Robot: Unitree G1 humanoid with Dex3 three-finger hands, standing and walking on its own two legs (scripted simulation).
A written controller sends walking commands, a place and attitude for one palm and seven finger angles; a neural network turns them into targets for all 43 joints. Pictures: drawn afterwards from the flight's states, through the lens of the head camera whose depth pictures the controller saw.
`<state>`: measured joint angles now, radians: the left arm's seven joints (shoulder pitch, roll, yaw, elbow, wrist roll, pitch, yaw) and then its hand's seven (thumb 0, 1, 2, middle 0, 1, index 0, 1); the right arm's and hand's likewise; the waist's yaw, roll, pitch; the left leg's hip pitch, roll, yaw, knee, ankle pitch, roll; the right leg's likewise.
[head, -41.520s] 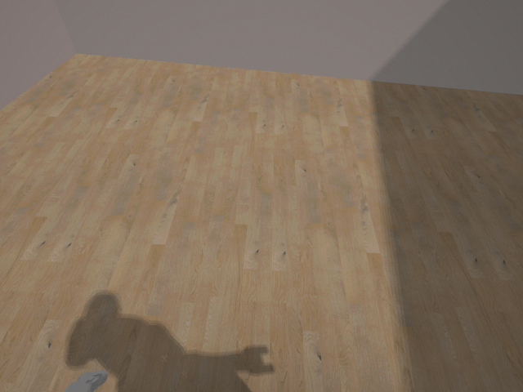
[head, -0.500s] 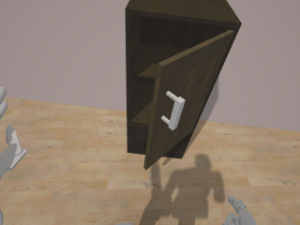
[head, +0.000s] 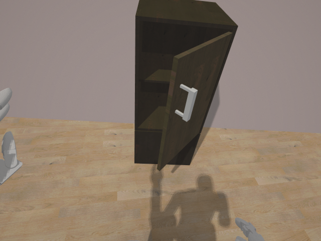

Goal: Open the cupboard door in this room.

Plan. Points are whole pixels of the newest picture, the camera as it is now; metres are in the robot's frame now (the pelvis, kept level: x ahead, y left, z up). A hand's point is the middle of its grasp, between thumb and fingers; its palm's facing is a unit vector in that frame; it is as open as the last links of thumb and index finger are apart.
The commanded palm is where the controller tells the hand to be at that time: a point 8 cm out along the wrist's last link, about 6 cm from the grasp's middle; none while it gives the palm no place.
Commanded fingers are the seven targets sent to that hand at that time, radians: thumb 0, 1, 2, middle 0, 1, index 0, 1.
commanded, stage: stop stepping back and stand still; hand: left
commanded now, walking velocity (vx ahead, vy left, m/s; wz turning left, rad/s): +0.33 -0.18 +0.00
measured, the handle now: (184, 102) +0.56 -0.03 +0.06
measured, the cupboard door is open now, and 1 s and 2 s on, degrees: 48 48 48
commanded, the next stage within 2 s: none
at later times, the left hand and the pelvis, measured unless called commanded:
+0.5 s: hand out of the picture +0.09 +0.30 +0.20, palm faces +0.48 -0.67 -0.57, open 7.4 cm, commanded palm +0.04 +0.32 +0.20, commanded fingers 0.00 0.90 0.90 -0.20 -0.30 -0.20 -0.30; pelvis -0.09 +0.01 +0.02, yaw +1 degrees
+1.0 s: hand out of the picture +0.16 +0.29 +0.19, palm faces +0.38 -0.72 -0.58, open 7.4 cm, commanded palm +0.08 +0.33 +0.20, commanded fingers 0.00 0.90 0.90 -0.20 -0.30 -0.20 -0.30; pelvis -0.05 +0.03 +0.02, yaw +2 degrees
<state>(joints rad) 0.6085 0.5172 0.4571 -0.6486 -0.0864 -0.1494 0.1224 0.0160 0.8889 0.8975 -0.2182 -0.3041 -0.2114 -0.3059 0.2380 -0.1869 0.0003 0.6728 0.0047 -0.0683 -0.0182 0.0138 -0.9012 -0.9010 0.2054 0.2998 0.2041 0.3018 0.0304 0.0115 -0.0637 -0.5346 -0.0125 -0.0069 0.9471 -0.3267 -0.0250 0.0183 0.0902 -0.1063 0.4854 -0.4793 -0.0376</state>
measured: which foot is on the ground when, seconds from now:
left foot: up 0.00-0.02, down 0.04-0.44, up 0.46-0.74, down 0.76-1.00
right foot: down 0.00-0.04, up 0.06-0.46, down 0.48-0.78, up 0.80-0.90, down 0.92-1.00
